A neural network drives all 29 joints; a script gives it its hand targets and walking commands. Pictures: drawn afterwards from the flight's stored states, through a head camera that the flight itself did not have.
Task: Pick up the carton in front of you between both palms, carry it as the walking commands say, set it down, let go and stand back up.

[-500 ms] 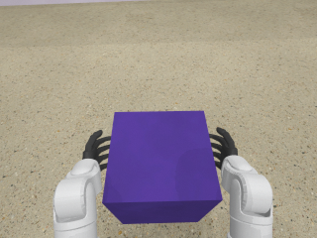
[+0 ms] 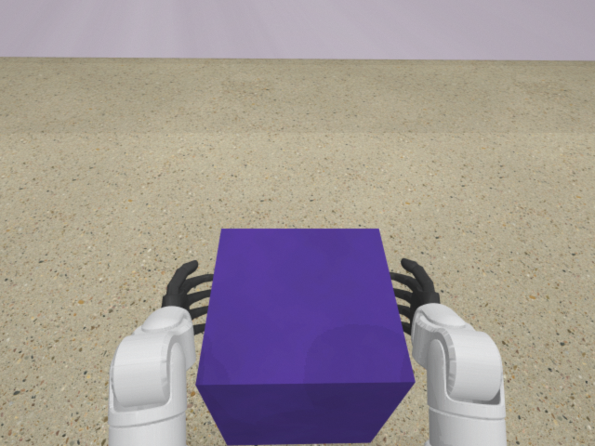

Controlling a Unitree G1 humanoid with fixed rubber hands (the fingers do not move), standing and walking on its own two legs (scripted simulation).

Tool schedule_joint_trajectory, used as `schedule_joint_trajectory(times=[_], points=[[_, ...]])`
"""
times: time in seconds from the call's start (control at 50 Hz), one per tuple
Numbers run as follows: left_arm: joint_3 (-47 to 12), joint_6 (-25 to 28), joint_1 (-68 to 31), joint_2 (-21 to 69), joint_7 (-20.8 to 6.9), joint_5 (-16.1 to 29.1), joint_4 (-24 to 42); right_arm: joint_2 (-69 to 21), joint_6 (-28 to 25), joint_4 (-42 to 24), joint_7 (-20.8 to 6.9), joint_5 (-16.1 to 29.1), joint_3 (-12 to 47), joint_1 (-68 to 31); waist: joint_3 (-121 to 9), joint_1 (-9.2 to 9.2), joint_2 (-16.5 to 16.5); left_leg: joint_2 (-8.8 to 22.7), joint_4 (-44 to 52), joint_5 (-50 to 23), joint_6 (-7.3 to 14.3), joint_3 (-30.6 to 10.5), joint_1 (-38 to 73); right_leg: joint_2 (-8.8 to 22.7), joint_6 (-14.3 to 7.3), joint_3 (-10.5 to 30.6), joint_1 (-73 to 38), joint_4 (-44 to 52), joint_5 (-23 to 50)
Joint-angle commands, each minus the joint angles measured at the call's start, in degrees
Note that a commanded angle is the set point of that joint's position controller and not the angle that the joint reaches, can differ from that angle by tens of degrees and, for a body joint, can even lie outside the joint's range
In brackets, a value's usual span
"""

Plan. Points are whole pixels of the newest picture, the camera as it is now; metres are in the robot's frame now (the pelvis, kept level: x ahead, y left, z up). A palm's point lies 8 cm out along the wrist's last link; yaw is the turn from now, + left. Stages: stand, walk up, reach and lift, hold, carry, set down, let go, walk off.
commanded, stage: carry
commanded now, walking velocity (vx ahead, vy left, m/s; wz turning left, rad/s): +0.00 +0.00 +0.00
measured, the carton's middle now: (299, 341) +0.28 +0.00 +0.01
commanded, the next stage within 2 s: hold in 1.44 s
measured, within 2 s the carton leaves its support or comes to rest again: neither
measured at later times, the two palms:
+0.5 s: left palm (177, 354) +0.23 +0.14 +0.07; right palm (433, 350) +0.23 -0.15 +0.08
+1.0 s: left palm (190, 368) +0.23 +0.14 +0.04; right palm (430, 365) +0.23 -0.16 +0.04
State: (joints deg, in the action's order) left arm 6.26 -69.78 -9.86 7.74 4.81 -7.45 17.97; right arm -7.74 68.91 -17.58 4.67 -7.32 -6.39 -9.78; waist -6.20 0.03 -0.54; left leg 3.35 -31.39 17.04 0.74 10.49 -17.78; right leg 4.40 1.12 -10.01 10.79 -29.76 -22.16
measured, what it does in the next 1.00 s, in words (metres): shifts its weight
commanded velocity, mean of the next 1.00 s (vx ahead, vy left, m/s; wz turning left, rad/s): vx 0.00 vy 0.00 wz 0.00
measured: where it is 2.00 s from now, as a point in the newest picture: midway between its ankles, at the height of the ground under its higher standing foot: outside the picture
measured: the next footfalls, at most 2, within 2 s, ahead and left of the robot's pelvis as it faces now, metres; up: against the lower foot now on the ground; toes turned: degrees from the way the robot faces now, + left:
none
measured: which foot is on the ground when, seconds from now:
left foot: down 0.00-1.00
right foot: down 0.00-1.00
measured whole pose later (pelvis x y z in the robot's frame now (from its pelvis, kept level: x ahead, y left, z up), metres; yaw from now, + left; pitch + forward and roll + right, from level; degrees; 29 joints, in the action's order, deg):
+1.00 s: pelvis -0.06 -0.01 +0.00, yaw +0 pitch +2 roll +0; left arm 10.2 -40.8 -12.8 8.2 1.1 -15.1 -12.6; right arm -8.3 40.4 12.7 1.0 -15.1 -10.8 -13.0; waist -5.2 0.0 0.0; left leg 4.8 -28.2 10.4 0.6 10.4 -19.2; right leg 3.0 -0.9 -10.4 13.4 -28.9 -17.0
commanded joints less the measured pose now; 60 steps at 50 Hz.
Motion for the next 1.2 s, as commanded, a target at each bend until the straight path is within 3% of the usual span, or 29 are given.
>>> schedule_joint_trajectory(times=[0.0,0.16,0.36,0.66,0.88,0.96,1.1,1.18], points=[[-41.0,0.3,-25.2,52.5,-14.9,24.4,4.1,-52.9,0.3,-3.8,-14.5,24.0,41.0,-24.9,-16.9,-0.04,0.2,6.6,-0.7,-39.1,0.4,-5.4,10.6,5.2,0.3,3.2,-5.1,-0.2,36.3],[-40.9,0.1,-25.2,51.9,-14.9,24.1,4.2,-52.2,0.6,-3.8,-14.8,24.1,41.2,-25.1,-14.2,-0.1,0.5,6.6,1.2,-30.5,0.3,-5.4,9.2,5.5,-0.3,3.7,-3.6,1.7,29.7],[-41.9,2.9,-24.0,53.0,-15.8,22.5,-0.5,-53.2,-2.1,0.8,-15.6,21.8,41.5,-23.3,-10.5,-0.09,0.5,6.6,4.0,-22.3,0.1,-5.7,7.8,5.5,-1.0,4.4,-0.9,4.7,21.4],[-36.1,15.8,-22.1,48.4,-15.5,14.8,-9.3,-48.6,-14.9,9.5,-15.4,14.5,35.9,-21.7,-10.1,-0.02,0.6,6.5,6.1,-15.8,0.0,-6.2,6.7,5.2,-1.8,5.4,1.3,6.6,14.2],[-25.6,29.6,-27.2,48.2,-15.8,6.7,-23.8,-48.3,-28.7,24.2,-15.9,6.4,25.2,-26.6,-10.5,0.01,0.6,6.8,6.8,-12.6,-0.2,-6.3,6.1,5.2,-2.3,5.9,2.6,7.3,11.0],[-25.2,33.3,-29.5,51.1,-16.5,6.0,-27.0,-51.1,-32.4,27.4,-16.5,5.7,24.7,-29.0,-11.9,0.05,0.7,6.7,6.4,-13.3,-0.2,-6.3,6.6,5.1,-2.4,5.9,2.1,6.9,11.7],[-29.5,31.6,-27.5,53.1,-16.6,8.5,-23.6,-53.4,-30.8,24.1,-16.7,8.3,29.2,-26.9,-14.1,0.02,0.8,6.8,5.1,-17.5,-0.2,-6.0,7.4,5.0,-2.3,5.5,0.8,5.2,16.4],[-29.0,29.8,-25.7,51.4,-16.4,8.2,-23.1,-51.6,-28.9,23.6,-16.4,8.0,28.6,-25.0,-13.7,0.0,0.7,6.9,4.7,-18.3,-0.2,-5.8,7.0,5.0,-2.2,5.5,0.9,4.7,17.8]])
